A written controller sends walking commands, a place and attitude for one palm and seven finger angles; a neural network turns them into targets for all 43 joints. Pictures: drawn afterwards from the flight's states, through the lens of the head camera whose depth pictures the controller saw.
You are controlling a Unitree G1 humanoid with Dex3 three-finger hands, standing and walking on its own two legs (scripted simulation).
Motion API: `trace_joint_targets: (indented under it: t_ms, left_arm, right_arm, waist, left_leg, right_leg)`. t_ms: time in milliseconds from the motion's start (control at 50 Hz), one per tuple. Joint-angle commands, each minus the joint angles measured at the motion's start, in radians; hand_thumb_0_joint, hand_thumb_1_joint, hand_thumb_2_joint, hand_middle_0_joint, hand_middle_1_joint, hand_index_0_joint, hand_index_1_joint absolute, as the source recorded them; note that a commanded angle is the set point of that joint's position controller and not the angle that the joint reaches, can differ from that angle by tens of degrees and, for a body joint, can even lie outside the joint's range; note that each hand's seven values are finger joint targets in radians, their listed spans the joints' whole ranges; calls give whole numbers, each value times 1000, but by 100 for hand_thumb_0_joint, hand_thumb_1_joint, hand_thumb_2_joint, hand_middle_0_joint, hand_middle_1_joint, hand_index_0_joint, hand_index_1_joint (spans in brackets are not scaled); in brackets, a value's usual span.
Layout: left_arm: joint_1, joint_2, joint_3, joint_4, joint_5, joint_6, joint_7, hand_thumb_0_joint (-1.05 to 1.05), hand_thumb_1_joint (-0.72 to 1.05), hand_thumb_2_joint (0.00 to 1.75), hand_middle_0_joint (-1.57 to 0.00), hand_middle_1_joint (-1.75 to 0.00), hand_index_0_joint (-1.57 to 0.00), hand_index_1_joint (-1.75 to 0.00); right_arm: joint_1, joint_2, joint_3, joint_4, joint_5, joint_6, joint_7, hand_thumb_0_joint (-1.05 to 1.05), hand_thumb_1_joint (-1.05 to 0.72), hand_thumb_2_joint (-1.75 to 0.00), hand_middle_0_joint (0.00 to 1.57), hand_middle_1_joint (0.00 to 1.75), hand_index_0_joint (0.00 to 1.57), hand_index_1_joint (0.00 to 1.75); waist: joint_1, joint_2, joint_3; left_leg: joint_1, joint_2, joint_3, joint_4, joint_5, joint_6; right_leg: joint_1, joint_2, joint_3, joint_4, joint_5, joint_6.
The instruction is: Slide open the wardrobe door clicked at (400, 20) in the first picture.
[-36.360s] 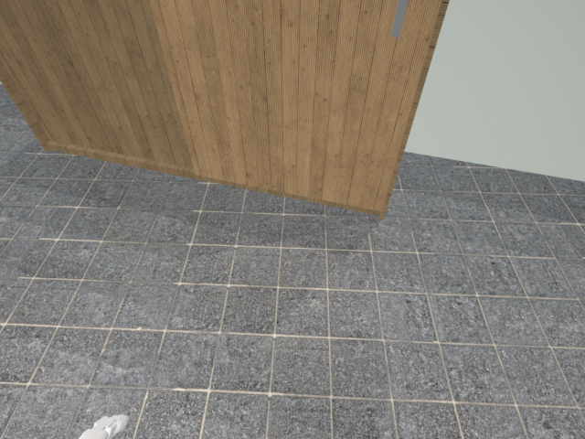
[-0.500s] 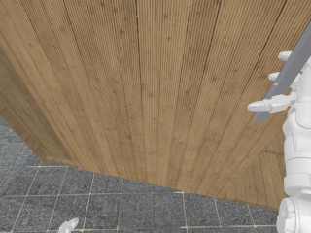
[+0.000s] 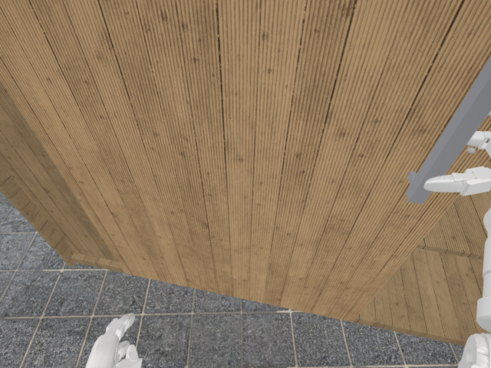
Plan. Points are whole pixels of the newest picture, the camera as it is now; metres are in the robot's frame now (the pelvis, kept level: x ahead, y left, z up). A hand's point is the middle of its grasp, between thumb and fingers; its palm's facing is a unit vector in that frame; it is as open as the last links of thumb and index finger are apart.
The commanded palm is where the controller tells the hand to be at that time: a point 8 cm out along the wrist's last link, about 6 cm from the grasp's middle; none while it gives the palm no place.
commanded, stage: slip the hand off the handle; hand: right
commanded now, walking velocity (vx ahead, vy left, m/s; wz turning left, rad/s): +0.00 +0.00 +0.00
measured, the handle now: (461, 112) +0.43 -0.28 +0.23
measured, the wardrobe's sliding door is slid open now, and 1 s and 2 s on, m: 0.65 0.65 0.65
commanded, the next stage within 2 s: draw the hand back to the body in 0.82 s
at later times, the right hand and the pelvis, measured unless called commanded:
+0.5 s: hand out of the picture +0.32 -0.32 +0.19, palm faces +0.43 +0.89 -0.14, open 14.7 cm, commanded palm +0.28 -0.35 +0.20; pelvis +0.00 +0.00 +0.00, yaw +1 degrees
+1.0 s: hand out of the picture +0.24 -0.31 +0.20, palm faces +0.41 +0.91 -0.10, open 14.7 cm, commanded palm +0.20 -0.34 +0.20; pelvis -0.01 +0.00 +0.00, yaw -2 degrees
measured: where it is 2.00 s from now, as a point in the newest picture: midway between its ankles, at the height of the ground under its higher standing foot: outside the picture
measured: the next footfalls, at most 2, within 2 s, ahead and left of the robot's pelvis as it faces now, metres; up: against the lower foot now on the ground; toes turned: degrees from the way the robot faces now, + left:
none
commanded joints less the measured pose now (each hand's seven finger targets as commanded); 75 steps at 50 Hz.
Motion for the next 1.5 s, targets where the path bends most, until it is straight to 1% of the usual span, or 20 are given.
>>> trace_joint_targets:
  t_ms: [0, 100, 160, 220, 380, 500, 620, 760, 820, 920, 940, 960, 1080, 1120, 1220, 1320, 1420, 1440, 1460, 1480]
  left_arm:
    - [-8, 156, 56, -110, -1, -32, 14, 0, 90, 90, -20, -30, -20, -30]
    - [27, 167, 64, -94, -5, -43, 14, 0, 90, 90, -20, -30, -20, -30]
    - [24, 165, 71, -113, -8, -54, 7, 0, 90, 90, -20, -30, -20, -30]
    - [20, 163, 77, -128, -16, -61, 1, 0, 90, 90, -20, -30, -20, -30]
    - [-52, 154, 70, -164, -19, -73, -1, 0, 90, 90, -20, -30, -20, -30]
    - [-102, 133, 56, -172, -16, -96, 4, 0, 90, 90, -20, -30, -20, -30]
    - [-126, 124, 45, -165, -20, -111, 18, 0, 90, 90, -20, -30, -20, -30]
    - [-165, 108, 28, -171, -15, -124, 16, 0, 90, 90, -20, -30, -20, -30]
    - [-176, 108, 25, -163, -9, -122, 20, 0, 90, 90, -20, -30, -20, -30]
    - [-184, 102, 17, -150, -10, -124, 27, 0, 90, 90, -20, -30, -20, -30]
    - [-192, 126, 10, -143, -32, -132, 39, 0, 90, 90, -20, -30, -20, -30]
    - [-207, 118, 9, -162, -44, -143, 47, 0, 90, 90, -20, -30, -20, -30]
    - [-224, 124, -4, -187, -50, -174, 41, 0, 90, 90, -20, -30, -20, -30]
    - [-232, 120, 0, -200, -45, -173, 26, 0, 90, 90, -20, -30, -20, -30]
    - [-231, 107, 6, -220, -45, -189, -6, 0, 90, 90, -20, -30, -20, -30]
    - [-218, 122, 15, -204, -50, -190, 0, 0, 90, 90, -20, -30, -20, -30]
    - [-225, 115, 7, -206, -44, -202, 17, 0, 90, 90, -20, -30, -20, -30]
    - [-234, 135, 26, -181, 14, -212, -4, 0, 90, 90, -20, -30, -20, -30]
    - [-222, 123, 22, -153, 18, -215, -11, 0, 90, 90, -20, -30, -20, -30]
    - [-213, 119, 20, -155, 16, -211, -17, 0, 90, 90, -20, -30, -20, -30]
  right_arm:
    - [-423, -391, -138, -133, -5, -77, 12, 0, 55, -20, 25, 115, 25, 115]
    - [-460, -437, -153, -87, 9, -144, 82, 0, 55, -20, 25, 115, 25, 115]
    - [-353, -400, -147, -145, 42, -174, 128, 0, 55, -20, 25, 115, 25, 115]
    - [-262, -338, -123, -193, 79, -176, 151, 0, 55, -20, 25, 115, 25, 115]
    - [-34, -379, -256, -428, 130, -108, 109, 0, 55, -20, 25, 115, 25, 115]
    - [9, -264, -167, -590, 114, -73, 79, 0, 55, -20, 25, 115, 25, 115]
    - [79, -198, -123, -638, 143, -30, 106, 0, 55, -20, 25, 115, 25, 115]
    - [176, -172, -127, -743, 154, -3, 92, 0, 55, -20, 25, 115, 25, 115]
    - [188, -225, -179, -768, 151, 0, 77, 0, 55, -20, 25, 115, 25, 115]
    - [151, -209, -156, -750, 152, 0, 85, 0, 55, -20, 25, 115, 25, 115]
    - [161, -171, -110, -636, 252, 66, 194, 0, 55, -20, 25, 115, 25, 115]
    - [149, -199, -133, -693, 277, 93, 249, 0, 55, -20, 25, 115, 25, 115]
    - [221, -273, -182, -683, 324, 200, 395, 0, 55, -20, 25, 115, 25, 115]
    - [266, -322, -252, -717, 329, 197, 376, 0, 55, -20, 25, 115, 25, 115]
    - [408, -218, -248, -808, 356, 162, 309, 0, 55, -20, 25, 115, 25, 115]
    - [392, -147, -161, -810, 330, 201, 294, 0, 55, -20, 25, 115, 25, 115]
    - [319, -184, -143, -921, 305, 179, 288, 0, 37, -29, 24, 104, 24, 104]
    - [266, -292, -180, -1010, 140, 54, 100, 0, 33, -31, 24, 102, 24, 102]
    - [375, -155, -108, -910, 126, 13, 27, 0, 30, -32, 24, 100, 24, 100]
    - [458, -98, -74, -890, 119, -5, -4, 0, 26, -34, 24, 98, 24, 98]
  waist:
    - [3, -34, -238]
    - [14, -71, -266]
    - [-11, -120, -315]
    - [-17, -92, -311]
    - [-68, -47, -237]
    - [-47, -122, -196]
    - [-41, -64, -171]
    - [-65, -65, -147]
    - [-76, -83, -142]
    - [-58, -99, -122]
    - [-35, -100, -143]
    - [-56, -108, -161]
    - [-80, -63, -137]
    - [-104, -64, -134]
    - [-107, -72, -123]
    - [-76, -81, -48]
    - [-71, -98, -69]
    - [-76, -143, 23]
    - [-58, -113, 61]
    - [-59, -75, 80]
  left_leg:
    - [-43, 40, -63, -67, 216, -31]
    - [-61, 37, -75, -56, 220, -32]
    - [-35, 36, -82, -40, 265, -29]
    - [-33, 36, -75, -36, 275, -27]
    - [-24, 34, -67, -38, 242, -36]
    - [-90, 25, -49, -49, 162, -29]
    - [-80, 28, -41, -71, 162, -28]
    - [-70, 26, -29, -85, 130, -24]
    - [-51, 26, -35, -95, 120, -20]
    - [-59, 28, -38, -105, 104, -21]
    - [-1, 35, -44, -126, 115, -25]
    - [12, 35, -44, -132, 125, -28]
    - [25, 44, -56, -134, 179, -39]
    - [36, 41, -55, -135, 171, -30]
    - [13, 30, -37, -135, 124, -24]
    - [-49, 33, -47, -151, 52, -37]
    - [-39, 34, -56, -159, 6, -35]
    - [-78, 58, -108, -226, -34, -23]
    - [-89, 72, -89, -216, -68, -17]
    - [-93, 71, -79, -204, -91, -17]
  right_leg:
    - [170, -18, 81, -28, 164, -7]
    - [169, -13, 83, -4, 158, -12]
    - [189, -10, 81, 11, 195, -13]
    - [196, -14, 85, 19, 210, -14]
    - [154, -14, 81, -15, 173, -11]
    - [223, -19, 95, -32, 141, -5]
    - [246, -20, 108, -42, 128, -2]
    - [251, -15, 130, -72, 94, 6]
    - [245, -14, 128, -77, 88, 9]
    - [243, -12, 124, -77, 71, 10]
    - [255, -11, 132, -95, 51, 12]
    - [274, -10, 136, -95, 58, 5]
    - [265, -10, 155, -88, 101, 2]
    - [250, -8, 153, -86, 117, 8]
    - [266, -15, 147, -99, 89, 18]
    - [246, -18, 150, -107, 0, 14]
    - [261, -13, 155, -110, -31, 7]
    - [194, -3, 160, -112, -73, 15]
    - [188, -13, 165, -125, -123, 23]
    - [181, -20, 179, -142, -180, 25]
